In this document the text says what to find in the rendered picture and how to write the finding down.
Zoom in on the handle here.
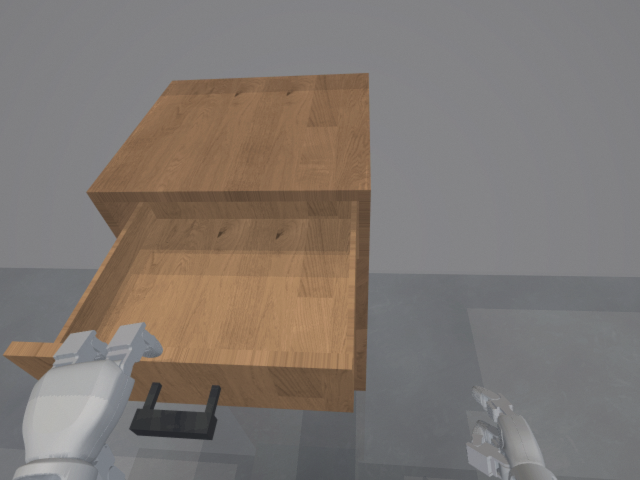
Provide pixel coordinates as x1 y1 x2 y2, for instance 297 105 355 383
129 382 221 440

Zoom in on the robot left forearm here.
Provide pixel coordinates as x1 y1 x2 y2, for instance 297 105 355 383
12 458 98 480

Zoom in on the cabinet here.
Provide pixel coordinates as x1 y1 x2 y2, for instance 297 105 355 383
86 73 371 391

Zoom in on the right robot hand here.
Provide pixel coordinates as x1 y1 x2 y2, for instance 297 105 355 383
466 386 546 480

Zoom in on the drawer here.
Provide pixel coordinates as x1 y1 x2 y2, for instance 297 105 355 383
3 201 357 413

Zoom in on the left robot hand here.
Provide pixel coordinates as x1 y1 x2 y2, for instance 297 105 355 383
22 322 163 480

